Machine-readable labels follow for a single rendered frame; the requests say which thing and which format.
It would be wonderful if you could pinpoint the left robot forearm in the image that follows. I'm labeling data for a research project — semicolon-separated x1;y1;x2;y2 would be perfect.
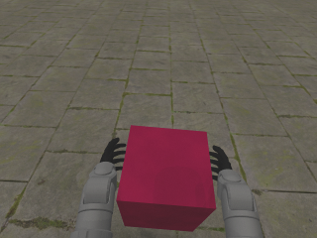
69;162;117;238

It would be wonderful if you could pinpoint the carton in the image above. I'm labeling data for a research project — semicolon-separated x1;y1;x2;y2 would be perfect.
116;125;216;232

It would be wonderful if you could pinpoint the right robot forearm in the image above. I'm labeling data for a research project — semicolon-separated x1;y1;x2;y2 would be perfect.
217;169;264;238

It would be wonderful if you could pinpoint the right robot hand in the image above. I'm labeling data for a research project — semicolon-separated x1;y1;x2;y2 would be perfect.
209;145;232;181

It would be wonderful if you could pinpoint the left robot hand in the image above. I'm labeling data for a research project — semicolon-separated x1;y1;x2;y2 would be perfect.
100;137;127;171

